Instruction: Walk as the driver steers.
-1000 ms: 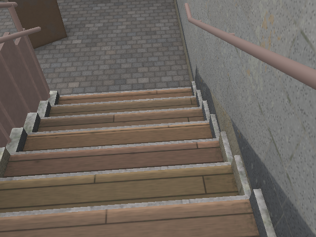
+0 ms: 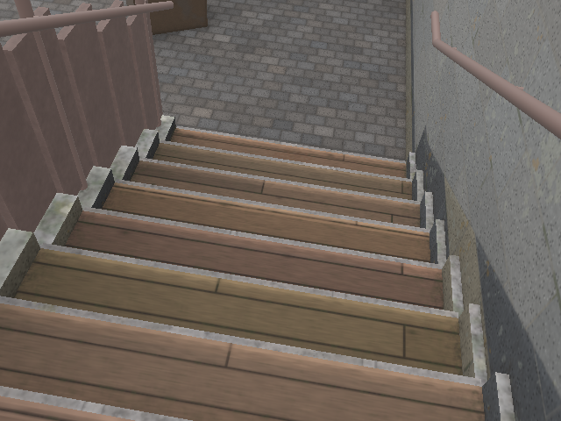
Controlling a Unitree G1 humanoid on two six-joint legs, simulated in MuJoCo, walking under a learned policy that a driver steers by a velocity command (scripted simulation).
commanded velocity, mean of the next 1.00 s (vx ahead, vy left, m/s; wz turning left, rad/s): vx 0.05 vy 0.00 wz -0.28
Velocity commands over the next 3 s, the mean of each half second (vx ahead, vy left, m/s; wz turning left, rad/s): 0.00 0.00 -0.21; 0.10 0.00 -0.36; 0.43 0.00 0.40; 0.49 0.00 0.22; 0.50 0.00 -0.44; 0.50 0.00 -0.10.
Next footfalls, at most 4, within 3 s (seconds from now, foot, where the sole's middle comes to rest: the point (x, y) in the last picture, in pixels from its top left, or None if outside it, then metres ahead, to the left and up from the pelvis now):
0.16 right None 0.04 -0.13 -0.77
0.84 right None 0.00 -0.13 -0.77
1.42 left None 0.38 -0.02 -0.93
1.90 right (356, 400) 0.65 -0.28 -1.09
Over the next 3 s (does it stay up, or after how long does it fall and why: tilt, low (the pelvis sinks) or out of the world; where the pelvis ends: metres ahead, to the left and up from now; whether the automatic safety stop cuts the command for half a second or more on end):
stays up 1.12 -0.29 -0.56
